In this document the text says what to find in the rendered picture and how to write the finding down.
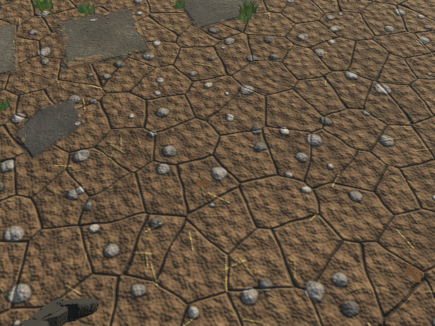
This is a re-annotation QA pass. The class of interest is left robot hand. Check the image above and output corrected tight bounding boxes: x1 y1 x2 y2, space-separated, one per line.
20 298 99 326

